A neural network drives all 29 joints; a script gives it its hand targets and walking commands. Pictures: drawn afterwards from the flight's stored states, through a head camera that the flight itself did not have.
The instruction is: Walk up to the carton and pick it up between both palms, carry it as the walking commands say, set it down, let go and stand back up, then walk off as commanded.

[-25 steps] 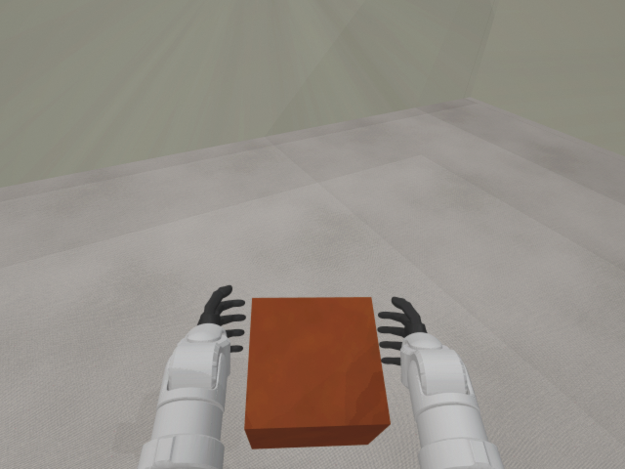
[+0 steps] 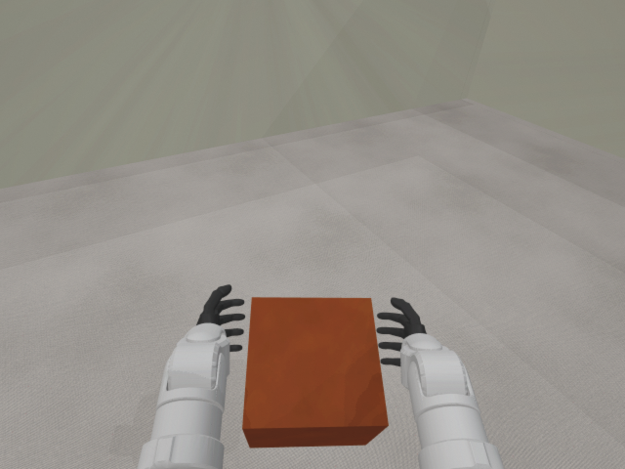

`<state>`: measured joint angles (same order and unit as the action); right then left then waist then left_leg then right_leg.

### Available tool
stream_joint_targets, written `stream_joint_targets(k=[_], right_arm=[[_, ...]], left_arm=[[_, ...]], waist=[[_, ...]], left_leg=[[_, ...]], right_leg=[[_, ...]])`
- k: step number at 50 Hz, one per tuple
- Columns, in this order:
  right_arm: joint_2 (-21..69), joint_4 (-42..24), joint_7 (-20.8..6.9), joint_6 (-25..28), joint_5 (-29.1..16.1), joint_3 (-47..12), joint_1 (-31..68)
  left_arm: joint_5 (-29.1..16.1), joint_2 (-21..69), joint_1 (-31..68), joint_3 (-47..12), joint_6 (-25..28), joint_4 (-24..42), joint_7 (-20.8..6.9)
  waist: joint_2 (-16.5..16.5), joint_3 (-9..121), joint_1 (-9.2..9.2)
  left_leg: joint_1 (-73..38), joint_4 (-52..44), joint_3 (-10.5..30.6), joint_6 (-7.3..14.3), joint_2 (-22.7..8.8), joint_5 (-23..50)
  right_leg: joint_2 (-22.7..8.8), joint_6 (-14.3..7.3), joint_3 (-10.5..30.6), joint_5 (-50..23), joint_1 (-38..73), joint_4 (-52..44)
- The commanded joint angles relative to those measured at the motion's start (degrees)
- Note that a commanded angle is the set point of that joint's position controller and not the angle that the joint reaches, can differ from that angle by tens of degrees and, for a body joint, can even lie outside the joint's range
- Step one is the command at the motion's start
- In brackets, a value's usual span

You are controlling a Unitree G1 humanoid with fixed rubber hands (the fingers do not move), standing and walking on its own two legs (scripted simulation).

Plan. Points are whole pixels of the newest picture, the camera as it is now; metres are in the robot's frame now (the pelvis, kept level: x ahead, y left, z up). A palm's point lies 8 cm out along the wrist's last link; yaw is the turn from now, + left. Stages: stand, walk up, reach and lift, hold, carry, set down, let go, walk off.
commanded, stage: hold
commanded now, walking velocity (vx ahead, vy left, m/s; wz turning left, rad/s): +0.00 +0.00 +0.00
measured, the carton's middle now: (310, 373) +0.31 +0.01 -0.05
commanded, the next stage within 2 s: carry in 0.10 s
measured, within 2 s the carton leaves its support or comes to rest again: neither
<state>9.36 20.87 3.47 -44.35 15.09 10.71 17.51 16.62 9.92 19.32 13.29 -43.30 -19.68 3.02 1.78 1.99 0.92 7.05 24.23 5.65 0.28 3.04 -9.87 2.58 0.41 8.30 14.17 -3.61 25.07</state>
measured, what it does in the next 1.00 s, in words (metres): steps to the right, turning left: left foot, then right foot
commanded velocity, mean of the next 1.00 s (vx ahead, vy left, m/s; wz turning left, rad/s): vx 0.00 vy -0.19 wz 0.56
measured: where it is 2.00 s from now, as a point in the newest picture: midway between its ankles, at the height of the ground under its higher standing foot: outside the picture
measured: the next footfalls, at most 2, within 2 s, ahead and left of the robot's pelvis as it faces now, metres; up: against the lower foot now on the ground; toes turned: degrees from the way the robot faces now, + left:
left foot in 0.50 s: +0.02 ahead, +0.06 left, +0.00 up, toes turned +20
right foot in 0.76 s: +0.08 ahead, -0.23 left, +0.00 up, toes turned +19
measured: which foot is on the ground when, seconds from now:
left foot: down 0.00-0.28, up 0.30-0.48, down 0.50-0.78, up 0.80-1.00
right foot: down 0.00-0.50, up 0.52-0.74, down 0.76-1.00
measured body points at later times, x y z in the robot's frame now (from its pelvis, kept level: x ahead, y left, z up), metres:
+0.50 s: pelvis -0.02 -0.05 -0.03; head +0.00 -0.04 +0.42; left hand +0.28 +0.15 +0.04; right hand +0.32 -0.12 +0.04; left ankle -0.01 +0.05 -0.75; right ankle +0.00 -0.13 -0.74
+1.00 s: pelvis -0.01 -0.19 -0.01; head +0.02 -0.17 +0.43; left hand +0.20 +0.10 +0.06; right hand +0.33 -0.13 +0.05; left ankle -0.07 -0.10 -0.71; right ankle +0.04 -0.24 -0.74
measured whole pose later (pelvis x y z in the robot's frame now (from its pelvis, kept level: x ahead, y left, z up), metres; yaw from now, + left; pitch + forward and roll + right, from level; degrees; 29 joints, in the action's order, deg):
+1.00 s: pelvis -0.01 -0.19 -0.01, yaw +35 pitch +5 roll +2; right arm 10.8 -10.8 19.0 -73.8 4.9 7.0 22.1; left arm 8.9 12.0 24.8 8.6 -68.0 6.2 16.3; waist 0.7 1.0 -2.8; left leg 29.1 49.8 -8.1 -0.6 -1.5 -26.7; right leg -5.8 -4.0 -15.4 18.4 -22.9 36.4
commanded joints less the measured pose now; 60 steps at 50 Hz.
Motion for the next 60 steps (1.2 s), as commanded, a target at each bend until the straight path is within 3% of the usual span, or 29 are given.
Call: stream_joint_targets(k=[1, 4, 5, 6, 9, 13, 14, 15, 16, 17, 19, 23, 24, 25, 26, 27, 30, 38, 39, 40, 41, 43, 46, 51, 53, 54, 55, 57, 60], right_arm=[[58.28, -8.52, -15.88, 5.39, -17.71, -29.16, 37.14], [58.23, -8.75, -15.89, 5.39, -17.74, -29.29, 36.94], [56.25, -8.93, -16.12, 5.08, -17.36, -30.95, 37.63], [55.31, -7.78, -15.90, 4.68, -17.02, -29.52, 35.81], [55.09, -14.74, -15.13, 3.23, -21.37, -34.73, 38.87], [54.47, -27.04, -13.01, -2.17, -26.74, -40.68, 38.42], [54.25, -28.98, -12.64, -3.92, -27.55, -41.55, 38.44], [54.34, -29.82, -12.44, -5.87, -28.04, -41.89, 38.36], [53.68, -30.39, -12.38, -7.82, -28.74, -41.97, 40.00], [53.78, -31.55, -12.28, -9.64, -30.47, -42.54, 42.00], [55.35, -34.48, -11.65, -13.58, -34.36, -43.83, 42.40], [55.51, -33.93, -10.47, -20.49, -36.37, -42.62, 39.65], [55.75, -33.31, -10.54, -21.63, -36.24, -42.23, 39.06], [56.17, -32.40, -10.55, -22.54, -35.79, -41.87, 38.29], [55.11, -29.51, -10.55, -22.89, -34.24, -39.24, 34.37], [56.78, -31.82, -10.71, -23.16, -34.87, -39.62, 37.09], [58.76, -36.49, -9.91, -23.66, -33.73, -38.99, 39.19], [56.71, -39.02, -8.26, -24.61, -31.21, -38.00, 35.40], [56.98, -38.23, -8.42, -24.77, -31.08, -38.63, 35.32], [57.56, -38.89, -8.93, -25.04, -31.57, -40.20, 36.57], [59.03, -39.12, -9.36, -24.74, -32.12, -41.74, 38.85], [60.10, -40.16, -10.16, -24.54, -35.30, -42.99, 41.19], [60.80, -38.85, -10.58, -25.18, -36.78, -42.48, 40.44], [60.54, -33.84, -11.04, -26.67, -35.96, -40.62, 37.66], [60.54, -32.21, -11.62, -26.86, -35.01, -40.40, 36.54], [59.75, -29.49, -12.01, -26.21, -33.46, -38.19, 33.52], [60.56, -30.35, -12.25, -25.93, -34.16, -37.92, 34.85], [61.46, -32.26, -12.18, -25.05, -33.87, -37.40, 36.06], [61.30, -36.86, -10.98, -23.93, -33.75, -37.09, 40.04]], left_arm=[[-17.29, 62.25, 26.25, -30.12, 1.18, -0.45, -16.45], [-17.31, 62.26, 26.02, -30.17, 1.18, -0.32, -16.42], [-18.54, 59.65, 27.69, -33.55, 1.05, -0.29, -15.78], [-18.72, 58.97, 26.62, -33.09, 1.24, -0.74, -15.47], [-21.92, 59.28, 27.04, -36.23, 0.34, 3.60, -14.24], [-28.42, 60.58, 27.98, -43.00, -4.33, 14.76, -12.23], [-29.66, 60.79, 27.80, -44.13, -6.10, 16.28, -11.96], [-30.21, 60.02, 27.13, -44.39, -7.98, 16.78, -11.78], [-30.15, 59.72, 25.33, -43.72, -9.82, 15.74, -11.41], [-31.06, 59.91, 26.36, -43.77, -11.30, 16.88, -10.78], [-33.01, 59.48, 27.92, -44.07, -14.40, 21.79, -9.42], [-33.18, 58.65, 27.07, -42.17, -20.70, 25.40, -7.62], [-32.89, 58.61, 26.65, -42.11, -21.89, 25.06, -7.49], [-32.62, 58.70, 26.34, -42.03, -22.92, 23.59, -7.60], [-33.00, 59.08, 26.73, -41.65, -24.11, 24.41, -7.95], [-33.07, 59.03, 29.90, -42.30, -24.22, 25.93, -8.20], [-36.51, 62.57, 33.05, -43.95, -25.16, 29.01, -9.50], [-35.79, 62.55, 25.51, -42.19, -27.28, 26.20, -10.27], [-35.33, 62.16, 25.27, -42.16, -27.22, 25.39, -10.46], [-34.52, 62.65, 23.07, -42.28, -27.03, 23.87, -10.62], [-34.50, 63.68, 24.98, -41.67, -26.63, 24.96, -10.64], [-34.30, 64.27, 27.00, -41.44, -26.11, 27.55, -10.40], [-33.15, 63.65, 27.39, -39.29, -25.59, 28.83, -9.80], [-31.37, 63.04, 25.09, -38.82, -26.29, 25.48, -8.83], [-31.23, 62.54, 25.27, -39.76, -26.31, 23.44, -8.95], [-31.58, 62.35, 27.33, -40.60, -26.80, 25.48, -9.19], [-31.83, 63.07, 28.28, -41.35, -26.63, 25.46, -9.35], [-34.18, 65.45, 30.96, -42.91, -26.10, 27.96, -10.19], [-36.95, 65.30, 33.49, -42.74, -25.79, 29.36, -10.85]], waist=[[-1.79, 13.50, -0.19], [-1.79, 13.49, -0.18], [-6.77, 8.46, -0.19], [-7.56, 11.61, -0.52], [-12.64, 14.88, -0.57], [-9.92, 22.40, -0.19], [-5.10, 23.23, 0.12], [5.85, 22.54, 0.21], [10.30, 23.71, 0.03], [7.01, 21.84, -0.19], [2.88, 20.67, -0.79], [6.23, 23.10, -0.79], [2.90, 23.76, -1.38], [-3.30, 24.44, -1.55], [-21.01, 26.32, -1.77], [-17.51, 28.71, -2.02], [-9.62, 26.68, -1.54], [-11.49, 27.24, -1.02], [-3.21, 26.92, -0.80], [18.42, 25.47, -1.01], [17.25, 24.81, -0.70], [5.54, 22.59, -1.02], [6.95, 22.12, -0.93], [6.34, 23.30, -1.16], [-2.39, 22.67, -2.22], [-21.26, 23.24, -2.54], [-18.58, 24.86, -2.77], [-11.18, 23.69, -2.21], [-10.37, 23.73, -2.03]], left_leg=[[-11.29, -2.40, -0.63, -1.29, 0.62, 6.75], [-11.36, -2.45, -0.61, -1.30, 0.62, 6.93], [6.16, -3.20, 6.65, 1.97, -9.68, 3.57], [9.43, -5.21, 13.32, 3.46, -13.67, -1.45], [10.34, -5.24, 20.30, 4.89, -17.30, 0.92], [15.23, 4.35, 10.67, 0.12, -11.22, 11.41], [20.18, 9.86, 6.51, -1.04, -8.37, 6.85], [27.89, 20.67, -2.30, -1.92, -3.11, -6.51], [28.74, 33.88, -8.53, -0.86, -2.96, -23.25], [29.01, 39.51, -9.45, -0.64, -5.97, -25.57], [28.34, 34.87, -10.17, -0.69, -7.76, -18.94], [17.48, 11.13, -13.83, 0.31, -3.68, -7.17], [9.95, 3.41, -9.61, 0.54, -6.25, 0.22], [-1.74, 3.38, 3.48, 2.46, -14.93, 15.68], [-10.06, 3.98, 27.75, 11.87, -30.75, 46.26], [-13.17, 5.00, 26.17, 13.97, -28.66, 47.89], [-6.52, 5.49, 16.23, 9.72, -23.34, 29.32], [9.47, 10.75, 4.71, 2.52, -13.36, 18.33], [18.59, 17.64, 1.24, 0.65, -10.01, 5.66], [32.92, 29.78, -10.64, -1.88, -0.87, -22.74], [33.85, 41.86, -10.74, -1.62, -4.57, -29.00], [31.47, 44.63, -10.63, -1.25, -5.93, -23.10], [28.49, 32.99, -13.20, -2.15, -4.91, -18.32], [17.28, 6.38, -15.37, 1.31, -4.25, -7.47], [-3.10, 0.21, 1.64, 3.14, -16.63, 8.26], [-10.47, 1.43, 25.40, 11.57, -31.76, 37.32], [-13.02, 2.60, 22.44, 13.62, -30.16, 41.51], [-8.76, 3.34, 14.17, 10.64, -25.82, 29.54], [-0.21, 3.77, 5.18, 7.00, -20.73, 24.34]], right_leg=[[1.34, -0.84, -2.05, -4.73, -6.72, -5.59], [1.37, -0.85, -2.04, -4.86, -6.65, -5.60], [-3.97, -1.11, -5.84, 4.76, -10.76, 3.59], [-2.71, -1.02, -6.54, 8.13, -9.01, 6.73], [-0.52, -0.38, -11.24, 12.06, -11.82, 9.53], [-2.88, -2.05, -11.41, 5.63, -0.98, 1.57], [-7.11, -3.89, -7.48, 4.53, 2.14, -1.32], [-17.15, -8.03, 0.99, -2.18, 3.75, -4.53], [-26.07, -13.27, 4.02, -11.59, -0.53, -4.62], [-26.28, -14.99, 1.31, -18.57, -2.94, -2.66], [-21.05, -12.73, -7.57, -25.40, -2.08, 2.68], [-16.39, -9.20, -17.20, -28.11, -3.11, 14.98], [-15.37, -6.52, -18.65, -21.16, -8.86, 19.53], [-13.13, -3.23, -17.97, -6.52, -22.01, 24.72], [-4.42, 0.96, -17.28, 18.46, -36.64, 32.40], [-6.63, 1.15, -9.42, 20.58, -37.71, 39.12], [-6.98, 1.27, -7.07, 14.32, -37.47, 38.58], [-2.65, 1.36, -15.62, 3.57, -8.77, 0.05], [-10.90, -0.71, -7.74, -0.68, -0.52, -4.14], [-27.12, -9.42, 6.91, -15.64, 0.61, -3.88], [-29.53, -13.99, 4.48, -27.10, -0.21, -1.80], [-23.95, -12.78, -5.10, -30.76, -1.43, 0.35], [-18.60, -10.11, -14.24, -31.63, 2.07, 5.00], [-18.55, -10.41, -18.09, -28.80, 1.62, 11.38], [-16.31, -3.25, -17.72, -6.83, -20.04, 18.16], [-6.62, 0.77, -18.05, 16.61, -36.46, 26.46], [-8.65, 1.54, -10.47, 19.18, -38.86, 36.05], [-8.77, 2.24, -6.97, 13.77, -39.68, 41.16], [-7.22, 2.73, -9.72, 9.76, -31.67, 32.44]])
